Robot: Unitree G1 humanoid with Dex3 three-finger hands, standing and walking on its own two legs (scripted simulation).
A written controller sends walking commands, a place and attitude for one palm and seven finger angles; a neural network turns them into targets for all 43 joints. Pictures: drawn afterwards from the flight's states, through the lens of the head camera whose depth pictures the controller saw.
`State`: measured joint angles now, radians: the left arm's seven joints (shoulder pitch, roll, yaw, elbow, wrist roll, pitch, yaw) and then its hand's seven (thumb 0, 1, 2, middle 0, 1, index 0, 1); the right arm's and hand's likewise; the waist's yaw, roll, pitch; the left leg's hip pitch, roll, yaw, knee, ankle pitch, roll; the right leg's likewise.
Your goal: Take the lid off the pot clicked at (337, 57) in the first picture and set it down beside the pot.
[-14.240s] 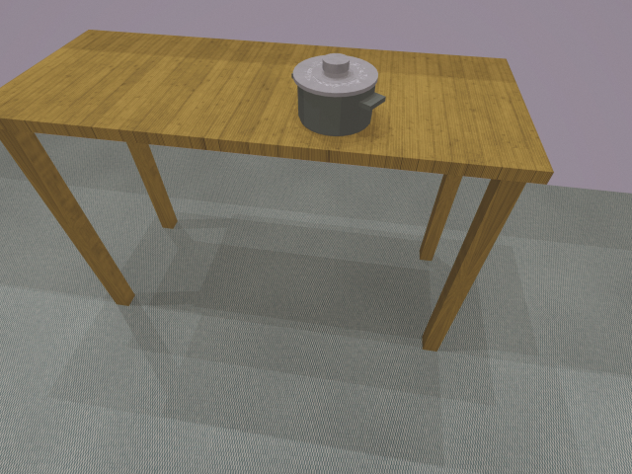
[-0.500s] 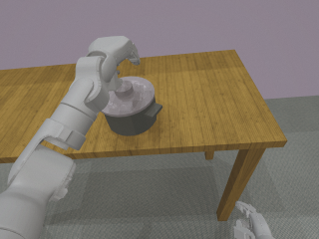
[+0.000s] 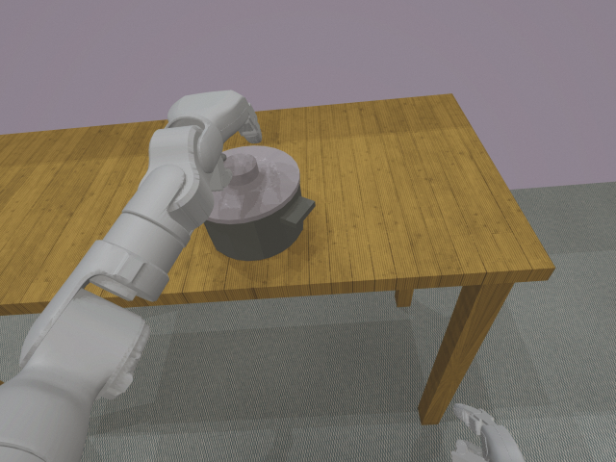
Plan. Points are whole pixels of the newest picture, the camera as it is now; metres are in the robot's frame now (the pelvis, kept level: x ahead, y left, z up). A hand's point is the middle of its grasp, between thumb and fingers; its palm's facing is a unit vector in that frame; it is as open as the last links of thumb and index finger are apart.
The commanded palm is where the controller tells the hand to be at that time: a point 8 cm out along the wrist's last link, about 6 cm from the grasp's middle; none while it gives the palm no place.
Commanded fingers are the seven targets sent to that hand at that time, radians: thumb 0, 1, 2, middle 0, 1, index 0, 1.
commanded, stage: move the open hand above the knob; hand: left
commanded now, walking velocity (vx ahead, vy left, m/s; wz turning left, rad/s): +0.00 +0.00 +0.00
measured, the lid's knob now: (239, 169) +0.48 +0.11 +0.15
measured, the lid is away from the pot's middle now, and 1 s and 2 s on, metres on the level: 0.00 0.00 0.01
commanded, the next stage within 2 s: lower the open fingers around the knob in 1.02 s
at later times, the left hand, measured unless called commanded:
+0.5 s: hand (210, 119) +0.45 +0.12 +0.25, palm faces -0.02 -0.09 -1.00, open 9.8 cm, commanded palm +0.41 +0.13 +0.29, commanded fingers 0.00 -0.37 1.68 -0.88 -0.08 -0.88 -0.08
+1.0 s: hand (238, 164) +0.42 +0.09 +0.21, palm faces -0.12 -0.02 -0.99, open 9.8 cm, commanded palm +0.41 +0.12 +0.29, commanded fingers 0.00 -0.37 1.68 -0.88 -0.08 -0.88 -0.08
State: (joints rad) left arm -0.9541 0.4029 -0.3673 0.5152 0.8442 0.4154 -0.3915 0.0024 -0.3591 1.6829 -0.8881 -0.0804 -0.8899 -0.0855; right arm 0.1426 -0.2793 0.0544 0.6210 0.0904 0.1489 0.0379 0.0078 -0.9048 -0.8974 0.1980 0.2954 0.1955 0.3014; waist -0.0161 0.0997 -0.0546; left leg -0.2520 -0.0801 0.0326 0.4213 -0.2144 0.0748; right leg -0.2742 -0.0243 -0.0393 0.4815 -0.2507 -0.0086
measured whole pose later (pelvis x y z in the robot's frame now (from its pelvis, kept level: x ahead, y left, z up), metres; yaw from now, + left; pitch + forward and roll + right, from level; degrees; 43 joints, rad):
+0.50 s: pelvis +0.00 +0.00 +0.00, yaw +0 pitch +2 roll +1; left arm -1.05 0.42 -0.30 0.58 0.84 0.38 -0.35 0.00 -0.36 1.68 -0.90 -0.08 -0.90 -0.09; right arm 0.13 -0.27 0.06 0.66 0.08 0.09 0.01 0.01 -0.91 -0.90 0.20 0.30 0.20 0.30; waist -0.02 0.09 -0.06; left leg -0.24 -0.08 0.04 0.41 -0.22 0.07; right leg -0.26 -0.02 -0.03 0.47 -0.25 -0.01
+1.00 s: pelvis +0.00 +0.00 +0.00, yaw +0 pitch +1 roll +0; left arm -0.90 0.40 -0.42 0.37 0.82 0.39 -0.41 0.00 -0.36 1.68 -0.89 -0.08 -0.89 -0.09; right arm 0.11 -0.28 0.06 0.63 0.09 0.13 0.03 0.01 -0.90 -0.90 0.20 0.30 0.20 0.30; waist -0.01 0.11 -0.04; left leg -0.23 -0.08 0.02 0.43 -0.22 0.08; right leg -0.24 -0.02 -0.05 0.48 -0.25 -0.01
